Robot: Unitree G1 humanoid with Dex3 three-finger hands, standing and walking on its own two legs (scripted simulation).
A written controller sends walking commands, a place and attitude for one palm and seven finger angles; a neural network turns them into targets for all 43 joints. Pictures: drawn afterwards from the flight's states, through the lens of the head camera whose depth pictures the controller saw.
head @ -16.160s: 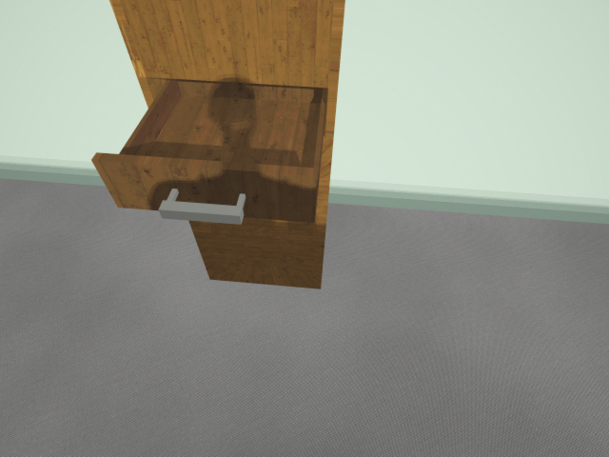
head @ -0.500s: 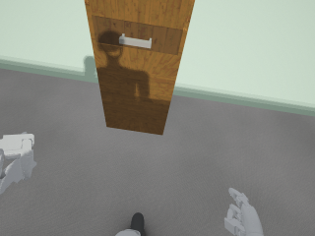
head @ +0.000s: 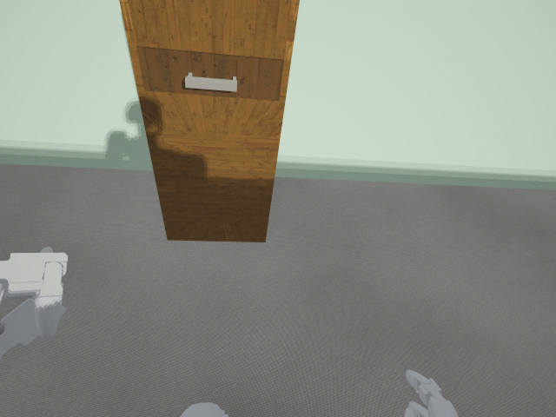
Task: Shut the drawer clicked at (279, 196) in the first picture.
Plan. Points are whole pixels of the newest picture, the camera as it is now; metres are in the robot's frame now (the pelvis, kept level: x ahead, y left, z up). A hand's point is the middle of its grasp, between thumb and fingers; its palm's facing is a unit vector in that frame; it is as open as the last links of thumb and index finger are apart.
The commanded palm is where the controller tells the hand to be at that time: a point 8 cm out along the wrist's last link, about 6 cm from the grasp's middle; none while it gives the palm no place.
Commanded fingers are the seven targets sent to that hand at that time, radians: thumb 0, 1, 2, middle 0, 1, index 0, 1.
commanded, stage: stop stepping back and stand still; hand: left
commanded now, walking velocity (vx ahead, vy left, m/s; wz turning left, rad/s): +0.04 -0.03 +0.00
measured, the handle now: (212, 80) +0.95 +0.22 +0.02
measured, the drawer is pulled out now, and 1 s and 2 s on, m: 0.00 0.00 0.00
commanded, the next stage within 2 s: let the arm hang, fingers relaxed in 0.64 s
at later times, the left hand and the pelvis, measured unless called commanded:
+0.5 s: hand out of the picture +0.12 +0.27 +0.18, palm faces +0.48 -0.74 -0.47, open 3.3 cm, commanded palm +0.06 +0.31 +0.19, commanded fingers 0.00 0.90 0.90 -1.40 -1.60 -1.40 -1.60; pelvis -0.05 +0.02 +0.00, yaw +4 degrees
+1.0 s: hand out of the picture +0.05 +0.23 -0.13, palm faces +0.03 -0.96 -0.29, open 3.1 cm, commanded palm none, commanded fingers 0.00 0.90 0.90 -0.84 -0.99 -0.84 -0.99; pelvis -0.05 +0.02 +0.00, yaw +6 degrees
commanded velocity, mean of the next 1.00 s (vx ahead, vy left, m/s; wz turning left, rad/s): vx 0.00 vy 0.00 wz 0.00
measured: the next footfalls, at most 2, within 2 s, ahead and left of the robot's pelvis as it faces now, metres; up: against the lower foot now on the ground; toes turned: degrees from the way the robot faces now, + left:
left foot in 0.06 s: +0.02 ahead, +0.14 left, +0.00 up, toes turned +6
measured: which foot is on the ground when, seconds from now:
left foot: up 0.00-0.04, down 0.06-1.00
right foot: down 0.00-1.00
